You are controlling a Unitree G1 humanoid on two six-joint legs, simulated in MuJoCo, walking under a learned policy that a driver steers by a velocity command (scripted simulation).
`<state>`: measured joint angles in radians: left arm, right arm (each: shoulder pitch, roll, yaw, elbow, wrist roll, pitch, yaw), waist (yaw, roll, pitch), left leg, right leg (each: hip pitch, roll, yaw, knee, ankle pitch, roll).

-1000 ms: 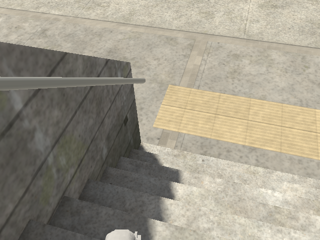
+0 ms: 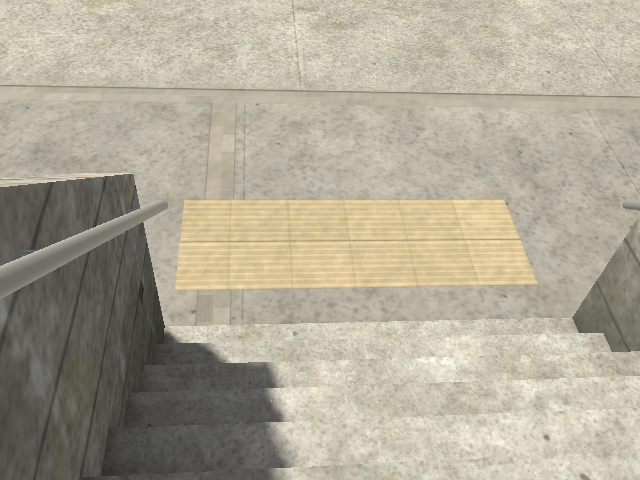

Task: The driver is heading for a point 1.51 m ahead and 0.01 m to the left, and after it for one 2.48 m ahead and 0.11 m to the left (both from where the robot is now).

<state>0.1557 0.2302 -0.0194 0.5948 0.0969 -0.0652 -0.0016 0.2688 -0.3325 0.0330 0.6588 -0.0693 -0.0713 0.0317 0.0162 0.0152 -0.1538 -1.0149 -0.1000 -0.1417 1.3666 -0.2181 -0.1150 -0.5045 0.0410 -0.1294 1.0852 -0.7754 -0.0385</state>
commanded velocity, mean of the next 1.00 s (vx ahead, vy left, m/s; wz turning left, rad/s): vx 0.29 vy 0.00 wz -0.01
